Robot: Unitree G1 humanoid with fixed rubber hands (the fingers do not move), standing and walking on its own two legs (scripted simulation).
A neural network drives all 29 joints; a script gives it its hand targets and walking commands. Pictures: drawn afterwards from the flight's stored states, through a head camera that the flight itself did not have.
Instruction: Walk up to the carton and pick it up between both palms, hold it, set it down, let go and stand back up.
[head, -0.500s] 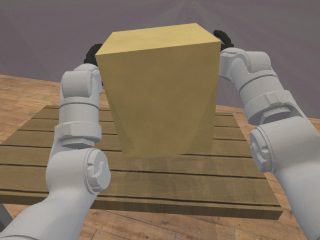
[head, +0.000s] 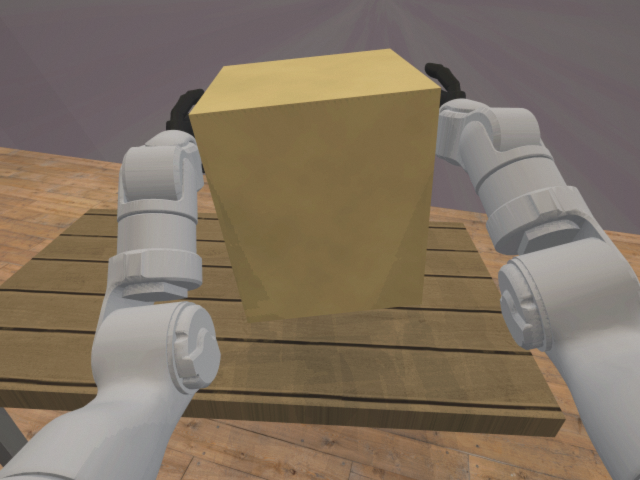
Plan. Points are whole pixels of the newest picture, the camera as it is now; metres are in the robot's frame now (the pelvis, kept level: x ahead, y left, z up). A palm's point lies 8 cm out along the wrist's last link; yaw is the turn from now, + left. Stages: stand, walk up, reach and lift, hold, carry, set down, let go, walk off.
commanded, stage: hold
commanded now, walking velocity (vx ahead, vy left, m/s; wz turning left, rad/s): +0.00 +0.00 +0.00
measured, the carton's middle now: (320, 182) +0.37 +0.00 +0.28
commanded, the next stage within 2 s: none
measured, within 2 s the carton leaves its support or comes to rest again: neither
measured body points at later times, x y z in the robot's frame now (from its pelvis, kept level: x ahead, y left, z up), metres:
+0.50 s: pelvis +0.00 +0.00 +0.00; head -0.11 +0.02 +0.44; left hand +0.38 +0.16 +0.32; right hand +0.38 -0.14 +0.35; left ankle +0.03 +0.14 -0.75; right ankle -0.02 -0.12 -0.75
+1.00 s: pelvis +0.00 +0.00 +0.00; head -0.11 +0.02 +0.44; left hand +0.38 +0.16 +0.32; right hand +0.38 -0.14 +0.35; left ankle +0.03 +0.14 -0.75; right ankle -0.02 -0.12 -0.75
